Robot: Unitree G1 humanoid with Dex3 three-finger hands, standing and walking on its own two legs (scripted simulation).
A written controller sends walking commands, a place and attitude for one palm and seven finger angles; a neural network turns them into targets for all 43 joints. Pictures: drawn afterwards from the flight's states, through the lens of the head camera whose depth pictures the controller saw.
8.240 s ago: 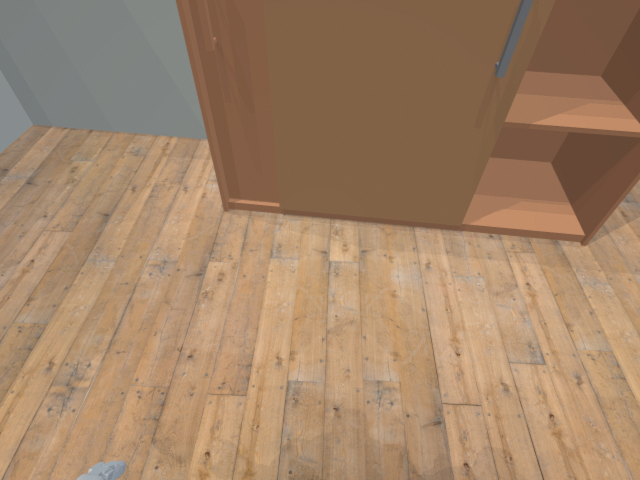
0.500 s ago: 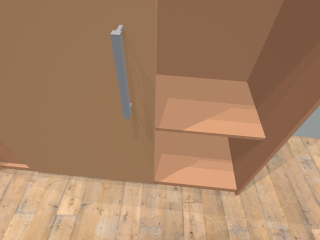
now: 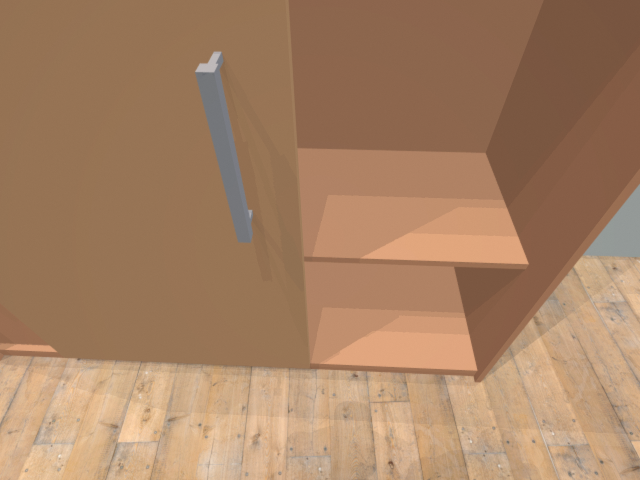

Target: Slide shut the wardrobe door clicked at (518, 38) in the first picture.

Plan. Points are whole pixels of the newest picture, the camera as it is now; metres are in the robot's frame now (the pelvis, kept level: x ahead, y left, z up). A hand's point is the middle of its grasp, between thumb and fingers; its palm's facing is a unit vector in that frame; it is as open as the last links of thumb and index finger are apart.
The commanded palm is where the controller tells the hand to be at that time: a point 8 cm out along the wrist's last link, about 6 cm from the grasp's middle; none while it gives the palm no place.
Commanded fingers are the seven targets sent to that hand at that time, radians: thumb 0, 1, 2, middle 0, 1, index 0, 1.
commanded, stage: look again from close up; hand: left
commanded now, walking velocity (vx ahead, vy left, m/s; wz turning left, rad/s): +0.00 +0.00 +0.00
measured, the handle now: (233, 160) +0.52 +0.16 +0.12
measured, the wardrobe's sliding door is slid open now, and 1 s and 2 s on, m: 0.53 0.53 0.53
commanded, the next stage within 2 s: shuffle to correct the standing spot in 0.82 s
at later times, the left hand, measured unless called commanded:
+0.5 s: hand out of the picture +0.01 +0.16 -0.17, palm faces +0.02 -0.98 -0.22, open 7.3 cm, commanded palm none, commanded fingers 0.00 0.90 0.90 -0.20 -0.30 -0.20 -0.30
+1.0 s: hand out of the picture -0.02 +0.14 -0.17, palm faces +0.05 -0.98 -0.19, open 7.3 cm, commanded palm none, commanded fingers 0.00 0.90 0.90 -0.20 -0.30 -0.20 -0.30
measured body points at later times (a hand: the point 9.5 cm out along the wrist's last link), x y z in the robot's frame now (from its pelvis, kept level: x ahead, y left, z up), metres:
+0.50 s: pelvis -0.01 -0.02 +0.00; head +0.00 -0.03 +0.45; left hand +0.01 +0.21 -0.15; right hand -0.01 -0.23 -0.16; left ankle -0.03 +0.12 -0.73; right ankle +0.01 -0.14 -0.73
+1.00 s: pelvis -0.01 -0.02 +0.00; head -0.01 -0.03 +0.45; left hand -0.02 +0.19 -0.15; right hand -0.03 -0.23 -0.16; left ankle -0.03 +0.12 -0.73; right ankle +0.01 -0.14 -0.73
